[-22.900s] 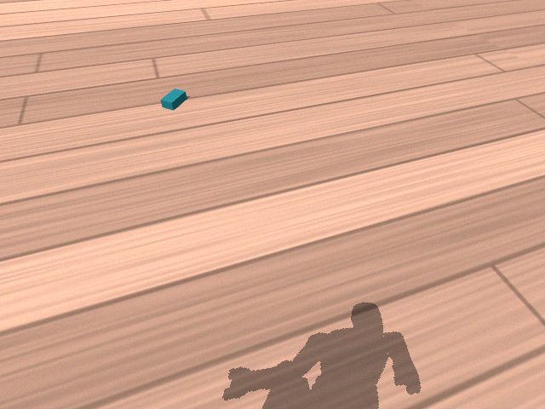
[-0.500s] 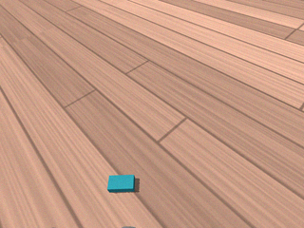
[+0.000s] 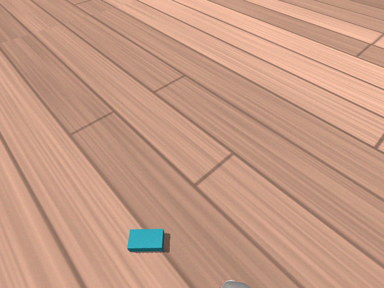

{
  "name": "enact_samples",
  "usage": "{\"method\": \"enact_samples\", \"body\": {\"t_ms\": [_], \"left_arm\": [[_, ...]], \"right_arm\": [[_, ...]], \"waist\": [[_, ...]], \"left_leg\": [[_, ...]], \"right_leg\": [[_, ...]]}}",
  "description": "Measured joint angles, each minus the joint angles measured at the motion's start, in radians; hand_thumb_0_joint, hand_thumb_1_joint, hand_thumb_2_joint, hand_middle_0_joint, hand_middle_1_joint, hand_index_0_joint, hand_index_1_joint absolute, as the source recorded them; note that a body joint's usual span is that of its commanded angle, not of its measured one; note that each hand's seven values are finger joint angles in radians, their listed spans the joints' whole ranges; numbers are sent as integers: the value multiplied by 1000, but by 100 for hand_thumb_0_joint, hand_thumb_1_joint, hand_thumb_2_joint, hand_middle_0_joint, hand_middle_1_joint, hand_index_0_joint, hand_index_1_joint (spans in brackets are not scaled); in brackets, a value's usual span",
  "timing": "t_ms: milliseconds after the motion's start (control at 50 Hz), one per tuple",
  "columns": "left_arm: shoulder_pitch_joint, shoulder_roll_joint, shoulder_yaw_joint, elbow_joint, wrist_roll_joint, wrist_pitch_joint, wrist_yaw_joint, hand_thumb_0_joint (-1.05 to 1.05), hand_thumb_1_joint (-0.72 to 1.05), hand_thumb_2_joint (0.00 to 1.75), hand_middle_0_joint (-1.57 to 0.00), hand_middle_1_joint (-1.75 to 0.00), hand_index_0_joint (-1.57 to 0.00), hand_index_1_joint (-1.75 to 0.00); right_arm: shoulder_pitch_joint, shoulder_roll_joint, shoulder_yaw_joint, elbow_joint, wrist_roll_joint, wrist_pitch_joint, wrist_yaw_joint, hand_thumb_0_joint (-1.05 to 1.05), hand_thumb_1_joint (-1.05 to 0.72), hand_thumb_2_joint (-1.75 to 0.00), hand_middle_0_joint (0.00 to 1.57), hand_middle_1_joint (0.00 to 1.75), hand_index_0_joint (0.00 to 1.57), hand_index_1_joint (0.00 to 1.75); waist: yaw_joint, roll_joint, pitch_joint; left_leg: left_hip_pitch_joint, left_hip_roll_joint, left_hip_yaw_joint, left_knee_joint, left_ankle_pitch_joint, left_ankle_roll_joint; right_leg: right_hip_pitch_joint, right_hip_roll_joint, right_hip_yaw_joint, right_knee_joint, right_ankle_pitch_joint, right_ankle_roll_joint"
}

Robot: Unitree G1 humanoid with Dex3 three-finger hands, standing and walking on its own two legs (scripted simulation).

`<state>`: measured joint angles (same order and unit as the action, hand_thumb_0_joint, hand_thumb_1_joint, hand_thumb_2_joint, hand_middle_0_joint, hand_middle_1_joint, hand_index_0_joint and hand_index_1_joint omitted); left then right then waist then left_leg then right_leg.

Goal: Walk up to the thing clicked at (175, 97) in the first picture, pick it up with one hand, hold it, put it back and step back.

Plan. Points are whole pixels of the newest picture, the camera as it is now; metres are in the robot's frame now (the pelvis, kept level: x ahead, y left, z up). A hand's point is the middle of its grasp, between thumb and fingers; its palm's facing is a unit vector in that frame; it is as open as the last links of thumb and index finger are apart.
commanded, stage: walk up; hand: left
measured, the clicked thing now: (146, 240) +0.45 +0.22 -0.72
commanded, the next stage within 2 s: none
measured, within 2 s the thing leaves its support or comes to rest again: neither
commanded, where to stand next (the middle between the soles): +0.05 +0.02 m, yaw -5 degrees
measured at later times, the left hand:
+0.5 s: hand out of the picture +0.05 +0.31 -0.16, palm faces -0.01 -0.93 -0.37, open 7.4 cm
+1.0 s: hand out of the picture +0.07 +0.26 -0.08, palm faces -0.06 -0.86 -0.51, open 7.4 cm
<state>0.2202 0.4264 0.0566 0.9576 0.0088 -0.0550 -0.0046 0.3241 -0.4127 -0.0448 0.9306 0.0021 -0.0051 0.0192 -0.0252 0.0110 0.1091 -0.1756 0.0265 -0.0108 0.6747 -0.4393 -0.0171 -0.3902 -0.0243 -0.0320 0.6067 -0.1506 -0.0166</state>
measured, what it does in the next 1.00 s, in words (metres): steps on the spot: left foot, then right foot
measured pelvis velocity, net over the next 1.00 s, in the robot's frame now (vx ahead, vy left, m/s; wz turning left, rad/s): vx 0.00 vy -0.03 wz -0.08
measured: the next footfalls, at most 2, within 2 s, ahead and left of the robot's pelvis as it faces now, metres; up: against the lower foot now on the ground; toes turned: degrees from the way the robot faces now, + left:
left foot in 0.32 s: -0.01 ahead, +0.15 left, +0.00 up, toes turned +0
right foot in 0.76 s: +0.03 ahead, -0.13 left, +0.00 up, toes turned -6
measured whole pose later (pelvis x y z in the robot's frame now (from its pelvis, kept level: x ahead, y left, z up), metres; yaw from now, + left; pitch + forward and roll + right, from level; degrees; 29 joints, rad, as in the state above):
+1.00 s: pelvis +0.00 -0.03 +0.02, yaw -4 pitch -5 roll +0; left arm 0.32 0.37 0.04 0.91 0.01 -0.09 0.02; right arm 0.29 -0.46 -0.08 0.88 -0.01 0.04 0.05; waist -0.01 0.13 0.08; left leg -0.50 0.00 -0.17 1.04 -0.28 0.00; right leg -0.11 0.02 -0.04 0.46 -0.27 -0.03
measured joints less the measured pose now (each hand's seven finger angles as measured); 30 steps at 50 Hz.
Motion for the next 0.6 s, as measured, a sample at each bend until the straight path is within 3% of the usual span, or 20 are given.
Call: {"method": "enact_samples", "body": {"t_ms": [40,100,200,260,320,360,400,440,500,540,600], "left_arm": [[-41,-27,-7,-8,-4,0,13,0,90,90,-20,-29,-20,-30],[-92,-57,-30,-41,-5,12,21,0,90,89,-20,-29,-20,-30],[-149,-84,-45,-84,11,42,27,0,90,89,-21,-30,-20,-30],[-176,-81,-39,-101,26,63,29,0,90,89,-21,-30,-20,-30],[-197,-63,-31,-116,27,84,24,0,90,89,-21,-30,-20,-30],[-207,-31,-18,-109,15,97,24,0,90,89,-21,-30,-20,-30],[-182,-25,-6,-83,2,105,33,0,90,89,-20,-30,-20,-30],[-155,-27,-2,-44,1,113,35,0,90,89,-20,-30,-20,-30],[-104,-9,7,-19,-9,110,22,0,90,89,-20,-29,-20,-30],[-58,0,13,-2,-1,102,5,0,90,89,-20,-29,-20,-30],[25,8,12,27,13,91,-21,0,90,89,-20,-29,-20,-30]], "right_arm": [[-54,-1,0,5,13,26,-16,1,-90,-90,20,30,21,30],[-128,3,0,-19,16,55,-32,1,-90,-90,20,30,21,30],[-193,-11,-3,-48,22,64,-35,1,-90,-90,20,30,21,30],[-193,-11,1,-37,22,55,-38,1,-90,-90,20,30,21,30],[-173,-3,5,-12,8,42,-35,0,-90,-90,20,30,21,30],[-169,30,4,15,-14,35,-33,0,-90,-90,20,30,21,30],[-150,44,10,21,-32,41,-19,0,-90,-90,20,30,21,30],[-131,46,10,28,-37,43,-13,1,-90,-90,20,30,21,30],[-115,58,11,37,-41,29,-21,1,-90,-90,20,30,21,30],[-105,58,5,35,-39,7,-16,1,-90,-90,20,30,21,30],[-77,44,-11,7,-42,-15,0,1,-89,-90,21,30,21,30]], "waist": [[4,30,36],[15,26,76],[22,39,87],[24,39,74],[21,20,58],[34,-59,71],[34,-76,58],[3,-46,44],[12,-57,27],[18,-67,14],[13,-62,-19]], "left_leg": [[-66,4,-38,151,-37,18],[-170,-50,-68,352,-139,34],[-263,-75,-102,492,-103,23],[-232,-49,-75,385,-82,6],[-155,-28,-18,167,-30,1],[-122,-66,28,121,-13,21],[-121,-59,41,124,-7,31],[-123,-30,7,108,11,37],[-111,-13,13,23,65,31],[-99,-9,27,-25,86,34],[-67,8,48,-74,93,49]], "right_leg": [[-6,18,-12,32,-25,-4],[-17,3,7,33,-26,-7],[-59,-12,25,31,-1,3],[-92,-18,20,58,-1,7],[-131,-31,8,111,-14,18],[-151,-61,54,164,-34,18],[-170,-13,106,246,-214,6],[-172,56,124,381,-319,1],[-154,100,163,496,-276,-6],[-103,88,148,456,-256,4],[-17,68,105,368,-308,30]]}}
